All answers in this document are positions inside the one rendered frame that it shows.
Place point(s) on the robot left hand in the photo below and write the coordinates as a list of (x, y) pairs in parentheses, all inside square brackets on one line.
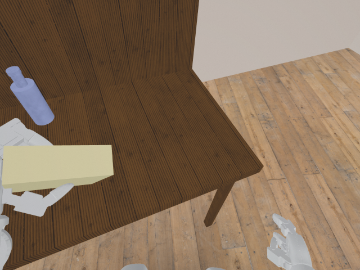
[(14, 133)]

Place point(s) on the sponge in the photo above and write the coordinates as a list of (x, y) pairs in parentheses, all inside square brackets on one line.
[(27, 168)]

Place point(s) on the left robot forearm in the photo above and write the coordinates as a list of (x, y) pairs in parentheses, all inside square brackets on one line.
[(5, 241)]

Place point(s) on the robot right hand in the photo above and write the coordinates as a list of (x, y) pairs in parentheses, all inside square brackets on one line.
[(293, 249)]

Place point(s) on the table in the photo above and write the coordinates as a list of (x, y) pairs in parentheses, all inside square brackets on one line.
[(119, 73)]

